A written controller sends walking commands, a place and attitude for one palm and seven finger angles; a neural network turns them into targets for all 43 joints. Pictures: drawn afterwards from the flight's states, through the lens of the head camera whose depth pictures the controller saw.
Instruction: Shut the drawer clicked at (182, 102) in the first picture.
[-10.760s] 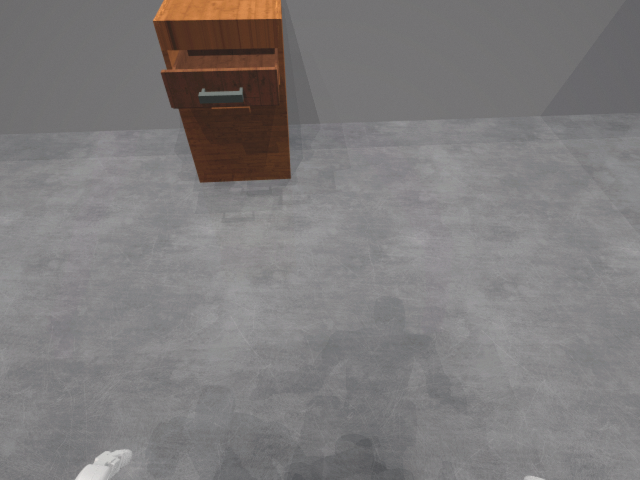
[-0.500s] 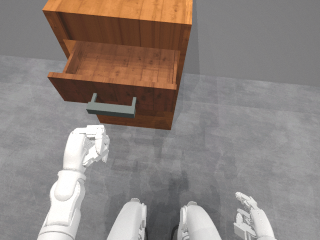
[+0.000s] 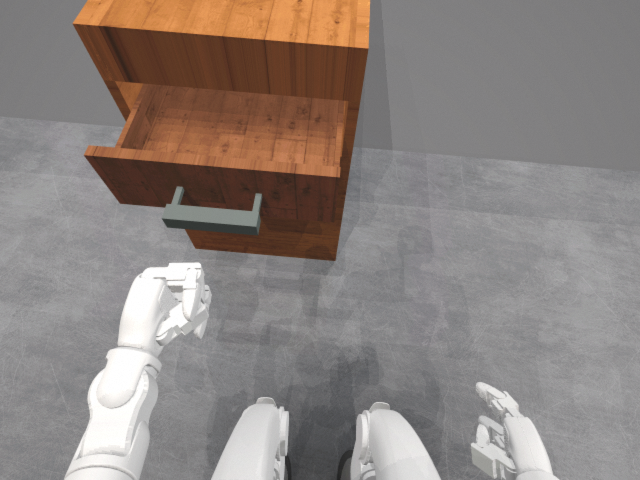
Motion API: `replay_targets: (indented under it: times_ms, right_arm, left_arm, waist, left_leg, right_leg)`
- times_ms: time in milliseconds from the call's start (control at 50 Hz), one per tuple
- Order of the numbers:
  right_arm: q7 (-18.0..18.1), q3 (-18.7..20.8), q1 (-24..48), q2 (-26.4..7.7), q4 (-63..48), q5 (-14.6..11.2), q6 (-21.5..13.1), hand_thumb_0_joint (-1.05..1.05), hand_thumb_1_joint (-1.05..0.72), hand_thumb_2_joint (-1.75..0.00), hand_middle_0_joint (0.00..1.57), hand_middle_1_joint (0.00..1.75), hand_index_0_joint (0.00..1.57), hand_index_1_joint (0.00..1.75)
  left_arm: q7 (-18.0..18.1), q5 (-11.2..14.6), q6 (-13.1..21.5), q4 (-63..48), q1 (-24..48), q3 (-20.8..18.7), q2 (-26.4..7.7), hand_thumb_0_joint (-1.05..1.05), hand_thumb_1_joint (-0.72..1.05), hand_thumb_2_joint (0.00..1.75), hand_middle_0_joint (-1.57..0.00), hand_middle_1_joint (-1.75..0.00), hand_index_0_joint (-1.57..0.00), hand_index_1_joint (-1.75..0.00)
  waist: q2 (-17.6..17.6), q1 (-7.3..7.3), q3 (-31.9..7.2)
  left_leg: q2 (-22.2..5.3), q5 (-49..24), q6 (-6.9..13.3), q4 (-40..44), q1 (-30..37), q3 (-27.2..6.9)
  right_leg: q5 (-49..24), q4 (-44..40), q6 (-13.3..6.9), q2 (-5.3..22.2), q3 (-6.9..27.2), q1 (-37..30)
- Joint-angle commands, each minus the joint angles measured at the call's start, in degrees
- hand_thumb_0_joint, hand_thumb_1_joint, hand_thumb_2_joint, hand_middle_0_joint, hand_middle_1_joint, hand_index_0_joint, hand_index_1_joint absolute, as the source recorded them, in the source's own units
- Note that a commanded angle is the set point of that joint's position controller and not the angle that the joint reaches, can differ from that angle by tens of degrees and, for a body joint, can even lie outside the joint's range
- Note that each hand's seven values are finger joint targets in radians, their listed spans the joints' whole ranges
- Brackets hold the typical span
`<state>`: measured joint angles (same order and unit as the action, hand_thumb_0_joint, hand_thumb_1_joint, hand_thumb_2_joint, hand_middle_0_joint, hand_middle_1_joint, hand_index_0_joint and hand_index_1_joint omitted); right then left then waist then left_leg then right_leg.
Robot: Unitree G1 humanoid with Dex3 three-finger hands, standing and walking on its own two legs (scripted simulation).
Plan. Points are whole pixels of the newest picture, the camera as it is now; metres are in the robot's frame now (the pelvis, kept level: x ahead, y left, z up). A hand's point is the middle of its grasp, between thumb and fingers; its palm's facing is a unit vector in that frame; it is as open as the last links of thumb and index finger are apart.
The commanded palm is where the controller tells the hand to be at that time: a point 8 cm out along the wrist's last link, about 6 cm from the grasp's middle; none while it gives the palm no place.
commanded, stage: bring the fist close to the handle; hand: left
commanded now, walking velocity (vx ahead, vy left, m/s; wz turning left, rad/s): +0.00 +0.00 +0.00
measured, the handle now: (215, 207) +0.51 +0.19 -0.08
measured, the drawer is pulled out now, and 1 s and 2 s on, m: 0.16 0.16 0.12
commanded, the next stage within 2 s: push the drawer shut in 1.28 s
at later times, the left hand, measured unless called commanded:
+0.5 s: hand (214, 281) +0.37 +0.16 -0.04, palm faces -0.06 -1.00 -0.04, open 3.3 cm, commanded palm +0.35 +0.21 -0.04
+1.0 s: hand (233, 266) +0.41 +0.15 -0.09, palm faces -0.08 -1.00 -0.04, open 3.3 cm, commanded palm +0.39 +0.20 -0.08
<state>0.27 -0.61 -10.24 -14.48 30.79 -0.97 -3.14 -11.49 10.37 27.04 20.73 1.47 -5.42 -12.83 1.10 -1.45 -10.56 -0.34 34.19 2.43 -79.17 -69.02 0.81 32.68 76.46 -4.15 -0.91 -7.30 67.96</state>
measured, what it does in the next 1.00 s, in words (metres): lowers itself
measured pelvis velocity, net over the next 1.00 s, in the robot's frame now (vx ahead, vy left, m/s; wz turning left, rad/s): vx -0.02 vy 0.01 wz -0.03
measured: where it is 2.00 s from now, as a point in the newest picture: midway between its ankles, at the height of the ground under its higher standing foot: outside the picture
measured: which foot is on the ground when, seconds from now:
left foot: down 0.00-1.00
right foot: down 0.00-1.00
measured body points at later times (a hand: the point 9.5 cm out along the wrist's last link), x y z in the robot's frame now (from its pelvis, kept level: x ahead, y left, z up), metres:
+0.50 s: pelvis -0.01 +0.01 -0.04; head +0.14 +0.03 +0.38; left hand +0.36 +0.22 -0.04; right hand +0.13 -0.24 -0.16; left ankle +0.03 +0.09 -0.60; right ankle +0.03 -0.08 -0.60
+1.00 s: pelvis -0.02 +0.01 -0.08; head +0.16 +0.03 +0.33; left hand +0.41 +0.21 -0.08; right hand +0.10 -0.25 -0.20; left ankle +0.03 +0.09 -0.60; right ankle +0.03 -0.08 -0.60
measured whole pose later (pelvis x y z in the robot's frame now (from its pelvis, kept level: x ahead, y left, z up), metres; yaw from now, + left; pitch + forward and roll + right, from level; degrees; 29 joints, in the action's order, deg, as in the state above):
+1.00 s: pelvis -0.02 +0.01 -0.08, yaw -2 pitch +34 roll -4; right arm -1.7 -0.9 -10.0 -15.3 33.4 0.5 0.9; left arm -9.3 7.4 30.2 40.0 27.8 -11.6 -15.6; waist 2.5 -5.1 -12.0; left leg -0.7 37.7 3.9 -96.1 -92.5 1.3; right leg 35.6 92.7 -3.7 -0.1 -7.7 91.1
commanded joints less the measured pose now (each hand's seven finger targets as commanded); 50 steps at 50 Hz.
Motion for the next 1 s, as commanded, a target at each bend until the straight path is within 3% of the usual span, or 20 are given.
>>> replay_targets:
  times_ms: [0, 20, 80, 180, 200, 280, 340, 360, 500, 600, 680, 740, 860, 920, 940, 980]
  right_arm:
    - [0.71, 2.97, -1.2, -7.83, -5.47, 0.53, -2.93, 0.0, -0.9, -0.9, 0.2, 0.3, 0.2, 0.3]
    - [0.83, 2.96, -1.47, -7.98, -5.02, 0.65, -3.05, 0.0, -0.9, -0.9, 0.2, 0.3, 0.2, 0.3]
    - [0.43, 2.98, -1.24, -8.2, -4.64, 0.97, -3.31, 0.0, -0.9, -0.9, 0.2, 0.3, 0.2, 0.3]
    - [0.0, 3.35, -1.83, -9.19, -5.1, 0.72, -2.54, 0.0, -0.9, -0.9, 0.2, 0.3, 0.2, 0.3]
    - [-0.14, 3.29, -1.78, -9.15, -5.29, 0.66, -2.4, 0.0, -0.9, -0.9, 0.2, 0.3, 0.2, 0.3]
    - [-0.29, 3.46, -2.29, -9.38, -5.08, 0.62, -1.75, 0.0, -0.9, -0.9, 0.2, 0.3, 0.2, 0.3]
    - [-0.13, 3.42, -2.5, -9.41, -4.14, 0.91, -1.78, 0.0, -0.9, -0.9, 0.2, 0.3, 0.2, 0.3]
    - [-0.21, 3.37, -2.54, -9.28, -3.69, 0.95, -1.78, 0.0, -0.9, -0.9, 0.2, 0.3, 0.2, 0.3]
    - [-0.57, 3.57, -3.02, -10.1, -2.55, 1.2, -1.4, 0.0, -0.9, -0.9, 0.2, 0.3, 0.2, 0.3]
    - [-0.58, 3.42, -3.66, -10.37, -2.66, 1.28, -0.34, 0.0, -0.9, -0.9, 0.2, 0.3, 0.2, 0.3]
    - [-0.59, 3.33, -3.94, -10.29, -2.41, 1.55, 0.15, 0.0, -0.9, -0.9, 0.2, 0.3, 0.2, 0.3]
    - [-0.71, 3.21, -4.5, -10.48, -2.23, 1.83, 0.42, 0.0, -0.9, -0.9, 0.2, 0.3, 0.2, 0.3]
    - [-1.25, 3.36, -5.34, -11.02, -1.78, 1.81, 1.91, 0.0, -0.9, -0.9, 0.2, 0.3, 0.2, 0.3]
    - [-1.44, 3.55, -5.79, -11.11, -2.68, 1.63, 2.53, 0.0, -0.9, -0.9, 0.2, 0.3, 0.2, 0.3]
    - [-1.45, 3.61, -5.78, -11.15, -3.06, 1.67, 2.82, 0.0, -0.9, -0.9, 0.2, 0.3, 0.2, 0.3]
    - [-1.58, 3.52, -5.46, -10.58, -3.32, 1.45, 3.33, 0.0, -0.9, -0.9, 0.2, 0.3, 0.2, 0.3]
  left_arm:
    - [0.69, 1.27, 6.06, -8.8, 15.31, -4.46, -6.52, 0.0, 0.9, 0.9, -1.4, -1.6, -1.4, -1.6]
    - [0.79, 1.06, 6.77, -8.08, 17.05, -5.12, -7.77, 0.0, 0.9, 0.9, -1.4, -1.6, -1.4, -1.6]
    - [0.16, 0.22, 7.67, -5.48, 18.74, -4.15, -7.14, 0.0, 0.9, 0.9, -1.4, -1.6, -1.4, -1.6]
    - [-1.51, 0.74, 5.83, -4.3, 18.39, -5.54, -8.51, 0.0, 0.9, 0.9, -1.4, -1.6, -1.4, -1.6]
    - [-1.57, 0.85, 5.29, -4.65, 18.74, -4.8, -7.75, 0.0, 0.9, 0.9, -1.4, -1.6, -1.4, -1.6]
    - [-0.36, 1.37, 4.48, -4.43, 20.17, -6.05, -7.89, 0.0, 0.9, 0.9, -1.4, -1.6, -1.4, -1.6]
    - [0.99, 0.56, 5.86, -3.72, 24.51, -7.25, -9.12, 0.0, 0.9, 0.9, -1.4, -1.6, -1.4, -1.6]
    - [1.19, 0.39, 6.26, -2.41, 25.5, -6.35, -8.07, 0.0, 0.9, 0.9, -1.4, -1.6, -1.4, -1.6]
    - [1.17, -1.14, 7.56, 2.47, 30.27, -5.08, -7.64, 0.0, 0.9, 0.9, -1.4, -1.6, -1.4, -1.6]
    - [1.83, -1.22, 6.96, 4.66, 33.36, -7.5, -9.5, 0.0, 0.9, 0.9, -1.4, -1.6, -1.4, -1.6]
    - [2.81, -1.49, 7.98, 4.61, 38.12, -8.01, -10.2, 0.0, 0.9, 0.9, -1.4, -1.6, -1.4, -1.6]
    - [2.6, -1.98, 8.71, 5.49, 39.44, -8.53, -11.29, 0.0, 0.9, 0.9, -1.4, -1.6, -1.4, -1.6]
    - [1.8, -2.57, 7.81, 10.81, 40.88, -6.79, -9.39, 0.0, 0.9, 0.9, -1.4, -1.6, -1.4, -1.6]
    - [2.07, -2.04, 7.37, 7.33, 41.11, -7.79, -10.43, 0.0, 0.9, 0.9, -1.4, -1.6, -1.4, -1.6]
    - [2.32, -2.0, 7.53, 4.89, 40.8, -9.33, -12.24, 0.0, 0.9, 0.9, -1.4, -1.6, -1.4, -1.6]
    - [2.83, -1.68, 7.25, 3.36, 39.78, -8.74, -11.44, 0.0, 0.9, 0.9, -1.4, -1.6, -1.4, -1.6]
  waist:
    - [-0.83, -1.94, -19.01]
    - [-0.59, -2.19, -18.9]
    - [2.0, -1.83, -21.36]
    - [3.07, -0.74, -27.13]
    - [4.03, -0.85, -27.13]
    - [1.01, -1.43, -27.84]
    - [0.47, -2.13, -27.6]
    - [0.25, -2.68, -26.89]
    - [3.5, -3.29, -27.24]
    - [2.87, -3.29, -29.76]
    - [3.49, -4.17, -31.77]
    - [5.07, -4.03, -33.34]
    - [5.13, -5.24, -31.3]
    - [6.09, -4.44, -35.29]
    - [7.36, -3.5, -37.37]
    - [5.61, -3.75, -37.92]
  left_leg:
    - [0.6, -12.48, -0.26, 6.92, 7.0, -3.27]
    - [0.46, -12.52, -0.18, 6.17, 6.58, -3.41]
    - [0.58, -12.77, -0.42, 5.13, 6.67, -3.32]
    - [0.43, -17.23, -0.77, 4.65, 9.02, -3.97]
    - [0.42, -17.6, -0.83, 4.74, 9.31, -4.05]
    - [0.27, -18.14, -0.74, 3.85, 8.42, -4.63]
    - [0.18, -17.28, -0.69, 2.35, 6.48, -4.91]
    - [0.28, -16.54, -0.68, 1.97, 5.72, -4.95]
    - [0.15, -14.18, -1.33, 0.72, 5.95, -6.26]
    - [0.2, -14.99, -1.36, -0.45, 4.82, -6.66]
    - [0.19, -15.6, -1.36, -2.16, 4.22, -6.87]
    - [0.18, -16.7, -1.55, -3.14, 4.11, -7.0]
    - [-0.2, -15.87, -1.8, -4.21, 2.83, -7.95]
    - [-0.12, -17.77, -1.71, -4.02, 4.91, -7.83]
    - [-0.11, -19.19, -1.96, -3.81, 6.0, -7.57]
    - [0.01, -19.59, -1.54, -3.97, 5.2, -7.05]
  right_leg:
    - [-9.68, -10.07, 2.36, 0.25, 8.82, -13.32]
    - [-9.38, -9.38, 2.22, 0.02, 8.84, -12.2]
    - [-9.71, -7.88, 2.1, 0.22, 8.86, -10.63]
    - [-14.89, -5.03, 2.04, 0.13, 7.75, -10.52]
    - [-15.09, -4.89, 2.0, 0.2, 7.6, -10.04]
    - [-15.53, -3.67, 2.33, 0.04, 6.84, -8.62]
    - [-14.46, -2.16, 2.35, -0.04, 6.6, -6.08]
    - [-13.77, -2.06, 2.39, -0.03, 6.67, -5.22]
    - [-9.35, -0.01, 1.98, 0.0, 5.88, 1.78]
    - [-9.94, 1.69, 2.03, 0.02, 5.69, 2.39]
    - [-10.28, 3.07, 2.14, -0.12, 5.8, 3.93]
    - [-10.89, 4.44, 1.92, -0.28, 5.61, 4.88]
    - [-9.83, 6.0, 1.88, -0.23, 4.95, 9.32]
    - [-11.28, 6.01, 1.81, -0.25, 5.19, 7.47]
    - [-12.36, 5.95, 1.75, -0.16, 5.47, 6.1]
    - [-13.69, 5.24, 1.97, -0.25, 5.97, 3.6]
